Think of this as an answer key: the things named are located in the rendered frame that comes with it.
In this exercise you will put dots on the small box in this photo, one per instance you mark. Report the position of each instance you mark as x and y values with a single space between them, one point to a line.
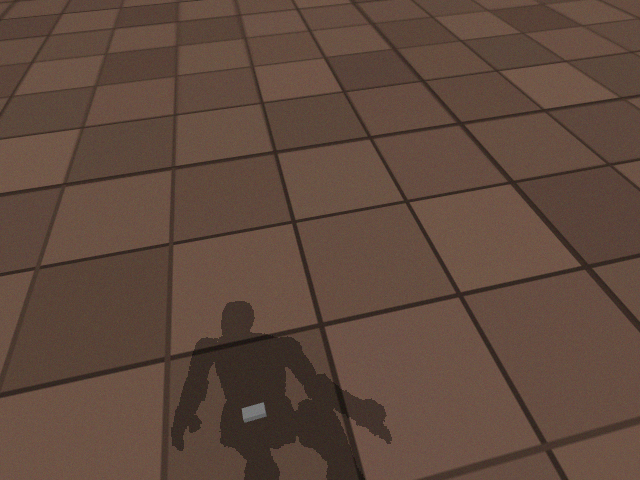
254 412

